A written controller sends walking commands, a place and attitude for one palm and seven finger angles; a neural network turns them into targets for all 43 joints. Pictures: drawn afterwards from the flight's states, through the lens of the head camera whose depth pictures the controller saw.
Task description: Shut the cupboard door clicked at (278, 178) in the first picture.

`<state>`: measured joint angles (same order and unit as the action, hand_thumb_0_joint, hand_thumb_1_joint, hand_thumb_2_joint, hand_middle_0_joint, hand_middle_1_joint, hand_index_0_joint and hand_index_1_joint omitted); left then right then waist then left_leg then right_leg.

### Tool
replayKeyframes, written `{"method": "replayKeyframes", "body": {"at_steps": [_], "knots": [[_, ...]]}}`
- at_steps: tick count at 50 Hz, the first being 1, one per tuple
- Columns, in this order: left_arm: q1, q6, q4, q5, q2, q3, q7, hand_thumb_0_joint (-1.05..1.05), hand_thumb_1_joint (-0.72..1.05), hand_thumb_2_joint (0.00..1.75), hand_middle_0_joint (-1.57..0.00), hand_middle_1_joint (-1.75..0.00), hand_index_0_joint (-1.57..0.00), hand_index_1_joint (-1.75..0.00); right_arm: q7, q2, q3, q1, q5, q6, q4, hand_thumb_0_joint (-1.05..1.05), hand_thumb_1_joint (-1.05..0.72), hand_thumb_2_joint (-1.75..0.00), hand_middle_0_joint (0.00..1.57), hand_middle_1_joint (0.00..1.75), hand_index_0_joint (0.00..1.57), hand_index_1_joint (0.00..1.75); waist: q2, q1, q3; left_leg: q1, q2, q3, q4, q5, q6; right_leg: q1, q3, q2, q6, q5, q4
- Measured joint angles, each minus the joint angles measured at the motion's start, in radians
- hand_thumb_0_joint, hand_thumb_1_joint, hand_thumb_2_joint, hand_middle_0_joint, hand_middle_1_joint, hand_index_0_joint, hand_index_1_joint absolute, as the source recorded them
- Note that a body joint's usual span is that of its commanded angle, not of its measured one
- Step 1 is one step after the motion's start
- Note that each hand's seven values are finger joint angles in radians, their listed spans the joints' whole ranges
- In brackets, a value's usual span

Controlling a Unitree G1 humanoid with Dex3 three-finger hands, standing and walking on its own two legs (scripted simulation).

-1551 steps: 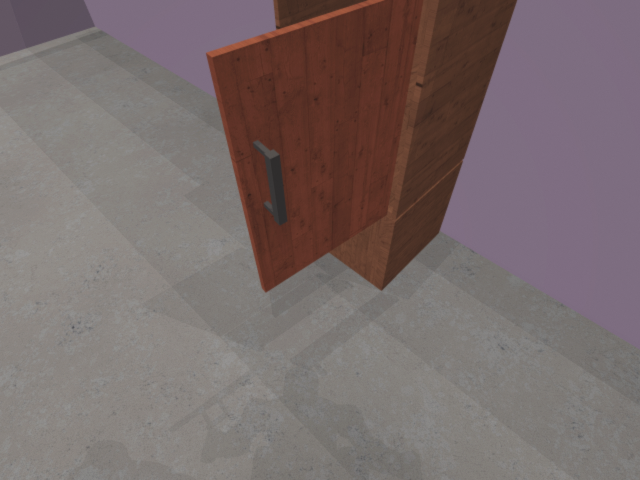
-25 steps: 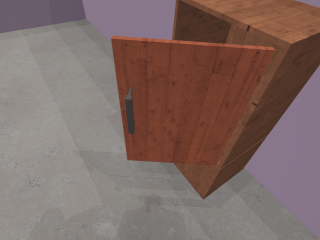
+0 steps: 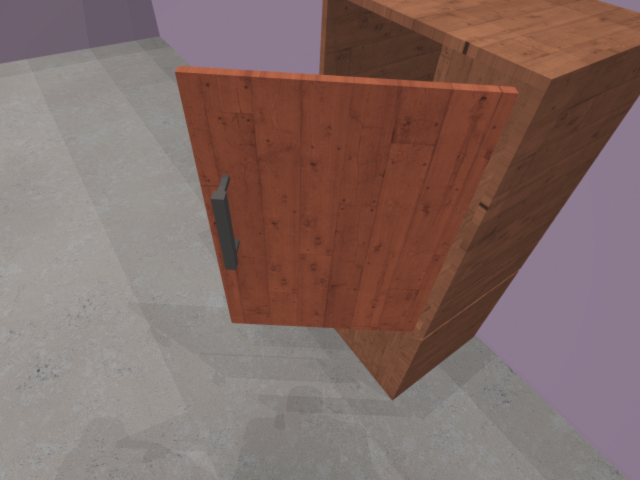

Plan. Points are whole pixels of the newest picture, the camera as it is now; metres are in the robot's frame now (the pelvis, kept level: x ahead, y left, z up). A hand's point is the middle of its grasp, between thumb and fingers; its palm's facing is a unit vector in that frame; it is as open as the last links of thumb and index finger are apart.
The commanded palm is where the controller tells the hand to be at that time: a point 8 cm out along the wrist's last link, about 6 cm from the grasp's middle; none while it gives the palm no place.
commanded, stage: come to a stop and stand still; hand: left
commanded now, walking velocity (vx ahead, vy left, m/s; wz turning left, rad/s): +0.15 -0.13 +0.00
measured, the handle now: (228, 224) +0.48 +0.18 +0.03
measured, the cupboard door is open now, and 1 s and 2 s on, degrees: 53 53 53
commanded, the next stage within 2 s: look again from close up in 0.94 s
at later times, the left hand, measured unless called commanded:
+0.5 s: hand out of the picture +0.02 +0.17 -0.17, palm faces +0.05 -0.98 -0.18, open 7.3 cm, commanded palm none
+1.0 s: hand out of the picture +0.03 +0.19 -0.16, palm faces -0.02 -0.98 -0.22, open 7.4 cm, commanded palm none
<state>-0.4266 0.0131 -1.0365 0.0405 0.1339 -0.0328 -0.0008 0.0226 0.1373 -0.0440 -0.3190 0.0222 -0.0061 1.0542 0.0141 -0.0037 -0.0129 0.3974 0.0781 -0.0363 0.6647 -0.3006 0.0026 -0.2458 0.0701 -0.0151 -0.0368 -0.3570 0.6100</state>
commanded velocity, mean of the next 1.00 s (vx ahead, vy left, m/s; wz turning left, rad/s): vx -0.04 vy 0.02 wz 0.00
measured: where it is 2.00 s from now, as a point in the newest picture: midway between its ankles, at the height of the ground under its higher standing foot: outside the picture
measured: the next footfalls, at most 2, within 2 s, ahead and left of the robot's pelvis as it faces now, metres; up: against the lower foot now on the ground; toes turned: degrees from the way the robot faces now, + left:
right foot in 1.80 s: +0.09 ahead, -0.09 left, +0.00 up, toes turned +2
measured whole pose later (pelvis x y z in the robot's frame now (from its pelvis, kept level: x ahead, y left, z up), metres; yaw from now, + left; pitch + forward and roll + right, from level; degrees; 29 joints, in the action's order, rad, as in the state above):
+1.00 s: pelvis +0.01 +0.01 +0.01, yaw +0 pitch +0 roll +0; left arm -0.31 0.00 -1.01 0.02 0.18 0.01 0.04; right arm 0.00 0.16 0.00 -0.32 0.01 0.00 1.05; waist 0.00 0.02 0.02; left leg 0.33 -0.01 -0.14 0.48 -0.16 0.07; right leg -0.19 0.05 0.01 -0.01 -0.34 0.52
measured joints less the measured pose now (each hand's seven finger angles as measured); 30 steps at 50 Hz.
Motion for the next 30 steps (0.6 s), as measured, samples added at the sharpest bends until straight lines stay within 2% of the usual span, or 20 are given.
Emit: {"method": "replayKeyframes", "body": {"at_steps": [2, 4, 5, 8, 10, 11, 13, 17, 26, 30], "knots": [[0.007, -0.017, 0.014, -0.002, 0.003, -0.006, 0.013, 0.01, 0.90, 0.90, -0.20, -0.29, -0.20, -0.30, -0.001, -0.004, -0.002, -0.007, -0.003, -0.015, 0.012, 0.00, -0.90, -0.90, 0.20, 0.30, 0.20, 0.30, 0.002, -0.009, -0.008, 0.044, -0.008, 0.010, 0.128, -0.096, 0.015, 0.020, 0.018, -0.002, -0.003, 0.000, -0.029], [0.011, -0.031, 0.017, -0.002, -0.001, -0.006, 0.026, 0.01, 0.90, 0.90, -0.20, -0.29, -0.20, -0.30, -0.005, -0.005, -0.003, 0.001, -0.004, -0.020, 0.016, 0.01, -0.90, -0.90, 0.20, 0.30, 0.20, 0.30, 0.006, -0.014, -0.007, 0.085, -0.018, -0.001, 0.256, -0.114, 0.018, 0.050, 0.027, -0.003, -0.009, 0.006, -0.076], [0.013, -0.036, 0.014, -0.002, -0.005, -0.003, 0.031, 0.01, 0.90, 0.90, -0.20, -0.29, -0.20, -0.30, -0.006, -0.005, -0.002, 0.009, -0.005, -0.017, 0.013, 0.01, -0.90, -0.90, 0.20, 0.30, 0.20, 0.30, 0.009, -0.014, -0.002, 0.090, -0.023, -0.014, 0.274, -0.119, 0.015, 0.065, 0.028, -0.002, -0.010, 0.013, -0.098], [0.019, -0.044, -0.001, -0.003, -0.019, 0.012, 0.039, 0.00, 0.90, 0.90, -0.19, -0.29, -0.20, -0.30, 0.002, 0.004, 0.002, 0.043, -0.010, -0.003, 0.004, 0.01, -0.92, -0.90, 0.20, 0.30, 0.20, 0.30, 0.016, -0.015, 0.018, 0.044, -0.041, -0.059, 0.147, -0.086, 0.004, 0.099, 0.020, 0.004, -0.005, 0.025, -0.135], [0.020, -0.042, -0.013, -0.009, -0.028, 0.024, 0.041, 0.00, 0.90, 0.90, -0.20, -0.29, -0.20, -0.30, 0.005, 0.009, 0.009, 0.068, -0.016, 0.010, -0.001, 0.01, -0.93, -0.90, 0.20, 0.30, 0.20, 0.30, 0.013, -0.016, 0.031, -0.023, -0.051, -0.070, -0.020, 0.032, 0.001, 0.108, 0.012, -0.004, 0.002, 0.014, -0.126], [0.018, -0.039, -0.017, -0.012, -0.033, 0.029, 0.042, 0.00, 0.90, 0.90, -0.20, -0.29, -0.20, -0.30, 0.007, 0.013, 0.013, 0.077, -0.018, 0.018, -0.004, 0.01, -0.93, -0.90, 0.20, 0.30, 0.20, 0.30, 0.003, -0.015, 0.034, -0.058, -0.046, -0.068, -0.089, 0.115, 0.016, 0.109, 0.011, -0.016, 0.005, 0.001, -0.111], [0.036, -0.024, -0.029, -0.015, -0.028, 0.032, 0.047, 0.00, 0.90, 0.90, -0.20, -0.29, -0.20, -0.30, 0.015, 0.001, 0.017, 0.101, -0.021, 0.024, 0.002, 0.01, -0.94, -0.90, 0.19, 0.30, 0.20, 0.30, 0.027, -0.015, 0.048, -0.084, -0.056, -0.076, -0.103, 0.088, 0.051, 0.115, 0.003, -0.008, 0.012, -0.020, -0.089], [0.081, -0.005, -0.023, -0.019, -0.021, 0.035, 0.052, 0.01, 0.90, 0.90, -0.20, -0.29, -0.20, -0.30, 0.022, -0.013, 0.030, 0.131, -0.026, 0.023, -0.009, 0.01, -0.93, -0.90, 0.19, 0.30, 0.20, 0.30, 0.048, -0.024, 0.062, -0.104, -0.074, -0.089, -0.141, 0.080, 0.058, 0.125, -0.007, 0.010, 0.018, -0.005, -0.109], [0.125, -0.004, 0.023, -0.012, 0.017, 0.022, 0.058, 0.02, 0.92, 0.90, -0.20, -0.29, -0.20, -0.30, 0.010, -0.002, 0.021, 0.160, -0.021, 0.003, -0.041, 0.00, -0.92, -0.90, 0.20, 0.30, 0.20, 0.30, -0.005, -0.016, 0.066, -0.079, -0.064, -0.083, -0.160, 0.125, 0.057, 0.098, -0.001, -0.001, 0.015, 0.030, -0.123], [0.105, -0.008, 0.057, -0.011, 0.031, 0.031, 0.060, 0.01, 0.91, 0.90, -0.20, -0.29, -0.20, -0.30, -0.016, 0.028, 0.019, 0.121, -0.009, -0.011, -0.090, 0.00, -0.92, -0.90, 0.20, 0.30, 0.20, 0.30, -0.043, 0.010, 0.046, -0.033, -0.051, -0.074, -0.082, 0.091, 0.055, 0.068, 0.007, -0.011, 0.011, 0.014, -0.075]]}}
